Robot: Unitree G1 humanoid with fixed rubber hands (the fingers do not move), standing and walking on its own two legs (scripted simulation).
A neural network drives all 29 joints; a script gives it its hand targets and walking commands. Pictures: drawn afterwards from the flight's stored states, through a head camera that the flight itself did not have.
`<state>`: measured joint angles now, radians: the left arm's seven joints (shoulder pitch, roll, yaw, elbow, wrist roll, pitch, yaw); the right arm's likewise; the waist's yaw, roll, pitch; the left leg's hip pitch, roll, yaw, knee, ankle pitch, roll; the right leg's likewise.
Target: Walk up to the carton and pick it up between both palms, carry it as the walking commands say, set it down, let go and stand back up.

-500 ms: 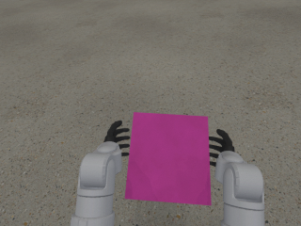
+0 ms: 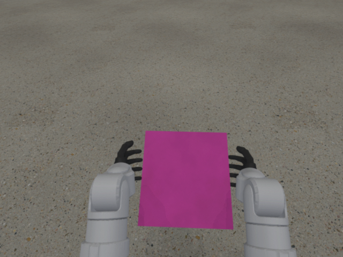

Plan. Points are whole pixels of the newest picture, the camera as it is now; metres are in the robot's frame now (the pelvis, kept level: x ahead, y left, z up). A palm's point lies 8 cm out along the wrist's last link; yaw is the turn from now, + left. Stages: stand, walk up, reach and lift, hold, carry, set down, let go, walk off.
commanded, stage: carry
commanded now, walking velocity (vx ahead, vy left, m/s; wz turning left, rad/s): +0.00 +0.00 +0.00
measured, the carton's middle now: (183, 181) +0.33 +0.01 +0.00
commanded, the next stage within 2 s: none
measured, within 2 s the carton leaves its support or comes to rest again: neither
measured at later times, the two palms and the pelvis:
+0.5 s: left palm (119, 160) +0.32 +0.16 +0.08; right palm (236, 167) +0.32 -0.11 +0.08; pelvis +0.03 +0.02 +0.00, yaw +0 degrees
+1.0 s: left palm (127, 159) +0.33 +0.14 +0.08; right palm (244, 170) +0.31 -0.13 +0.07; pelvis +0.04 +0.01 +0.00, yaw +0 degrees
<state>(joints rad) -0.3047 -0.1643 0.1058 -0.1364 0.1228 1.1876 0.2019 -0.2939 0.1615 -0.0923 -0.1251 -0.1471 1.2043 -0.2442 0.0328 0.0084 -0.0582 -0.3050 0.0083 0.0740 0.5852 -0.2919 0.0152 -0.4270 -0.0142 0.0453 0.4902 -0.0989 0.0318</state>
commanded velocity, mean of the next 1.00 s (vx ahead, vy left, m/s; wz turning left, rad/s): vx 0.00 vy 0.00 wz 0.00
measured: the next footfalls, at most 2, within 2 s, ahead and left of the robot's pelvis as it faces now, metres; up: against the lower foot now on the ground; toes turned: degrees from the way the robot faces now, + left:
none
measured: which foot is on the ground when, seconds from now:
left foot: down 0.00-1.00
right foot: down 0.00-1.00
